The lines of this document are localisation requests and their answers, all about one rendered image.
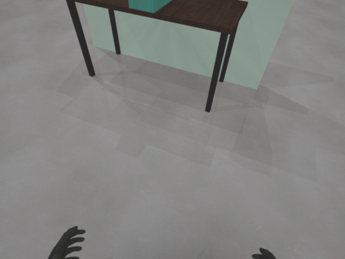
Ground table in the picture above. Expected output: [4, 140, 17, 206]
[66, 0, 248, 112]

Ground left robot hand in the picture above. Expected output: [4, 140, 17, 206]
[48, 226, 86, 259]

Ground right robot hand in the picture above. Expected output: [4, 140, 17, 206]
[252, 248, 276, 259]

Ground carton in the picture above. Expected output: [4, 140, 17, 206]
[128, 0, 172, 13]

